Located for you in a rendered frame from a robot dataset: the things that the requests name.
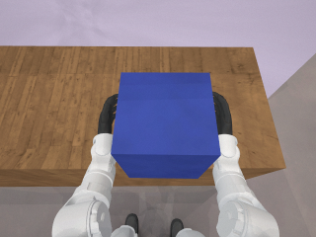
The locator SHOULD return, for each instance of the robot right upper arm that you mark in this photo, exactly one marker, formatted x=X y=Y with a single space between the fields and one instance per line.
x=239 y=219

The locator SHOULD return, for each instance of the left robot hand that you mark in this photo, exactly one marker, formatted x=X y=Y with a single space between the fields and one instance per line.
x=108 y=115

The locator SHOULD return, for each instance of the carton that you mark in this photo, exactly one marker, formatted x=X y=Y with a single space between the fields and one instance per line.
x=165 y=125

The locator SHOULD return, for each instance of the left robot shin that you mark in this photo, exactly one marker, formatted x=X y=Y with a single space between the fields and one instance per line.
x=127 y=226

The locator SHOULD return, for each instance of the robot left thigh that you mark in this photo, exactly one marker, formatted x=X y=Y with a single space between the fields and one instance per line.
x=124 y=232

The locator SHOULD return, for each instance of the robot right forearm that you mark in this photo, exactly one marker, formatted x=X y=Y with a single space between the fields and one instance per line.
x=228 y=177

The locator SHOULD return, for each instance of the robot left upper arm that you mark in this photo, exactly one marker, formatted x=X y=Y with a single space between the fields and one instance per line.
x=84 y=219

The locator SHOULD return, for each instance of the right robot hand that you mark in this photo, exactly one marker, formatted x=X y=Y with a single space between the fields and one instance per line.
x=222 y=114

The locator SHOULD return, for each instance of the robot left forearm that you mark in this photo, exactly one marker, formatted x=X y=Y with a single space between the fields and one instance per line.
x=100 y=175

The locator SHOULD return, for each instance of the pedestal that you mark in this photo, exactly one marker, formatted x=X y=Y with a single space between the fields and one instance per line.
x=51 y=98

